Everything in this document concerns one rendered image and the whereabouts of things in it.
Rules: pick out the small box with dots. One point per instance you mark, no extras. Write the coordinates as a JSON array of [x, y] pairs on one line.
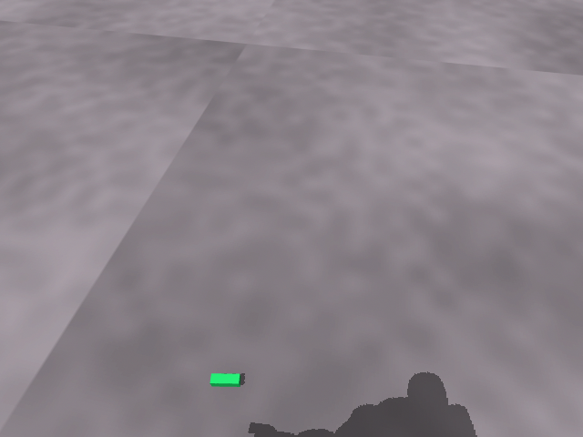
[[225, 380]]

